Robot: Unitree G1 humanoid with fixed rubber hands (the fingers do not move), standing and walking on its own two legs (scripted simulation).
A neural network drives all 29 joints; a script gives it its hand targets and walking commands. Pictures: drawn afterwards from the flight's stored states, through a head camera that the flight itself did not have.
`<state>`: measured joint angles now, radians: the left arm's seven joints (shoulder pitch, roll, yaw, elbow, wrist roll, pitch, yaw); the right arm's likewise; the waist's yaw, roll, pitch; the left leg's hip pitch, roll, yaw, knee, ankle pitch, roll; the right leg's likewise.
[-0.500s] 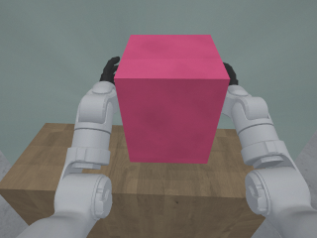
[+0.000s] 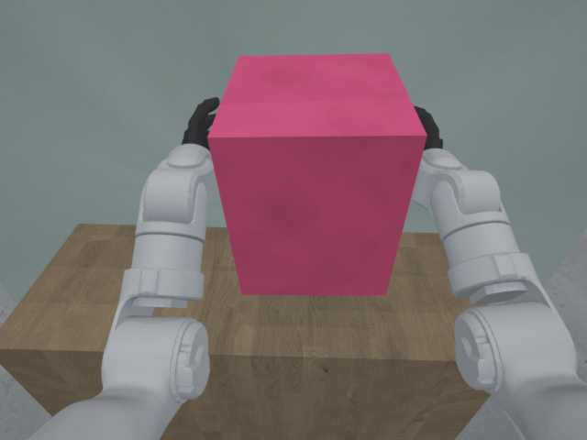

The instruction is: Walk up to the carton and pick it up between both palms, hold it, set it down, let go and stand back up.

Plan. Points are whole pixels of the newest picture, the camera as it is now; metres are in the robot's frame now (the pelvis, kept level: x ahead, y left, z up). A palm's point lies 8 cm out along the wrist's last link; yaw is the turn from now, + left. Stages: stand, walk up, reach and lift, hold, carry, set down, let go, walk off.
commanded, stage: hold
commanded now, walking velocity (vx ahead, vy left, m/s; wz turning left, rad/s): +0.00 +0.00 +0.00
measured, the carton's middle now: (313, 177) +0.40 +0.00 +0.21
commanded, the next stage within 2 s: none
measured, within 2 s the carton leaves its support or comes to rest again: neither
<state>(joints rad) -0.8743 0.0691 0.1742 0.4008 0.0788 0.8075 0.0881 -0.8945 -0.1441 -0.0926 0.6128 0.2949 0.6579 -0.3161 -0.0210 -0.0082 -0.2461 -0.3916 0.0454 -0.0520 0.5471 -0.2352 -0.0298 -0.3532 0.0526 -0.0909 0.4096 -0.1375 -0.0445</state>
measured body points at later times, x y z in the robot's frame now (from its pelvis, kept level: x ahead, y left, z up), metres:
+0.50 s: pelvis +0.00 +0.00 +0.00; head -0.06 +0.02 +0.45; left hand +0.40 +0.15 +0.25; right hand +0.40 -0.14 +0.23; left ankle +0.03 +0.13 -0.74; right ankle +0.04 -0.09 -0.74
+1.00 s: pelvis +0.00 +0.00 +0.00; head -0.06 +0.02 +0.45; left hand +0.39 +0.15 +0.25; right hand +0.40 -0.14 +0.24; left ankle +0.03 +0.13 -0.74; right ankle +0.04 -0.09 -0.74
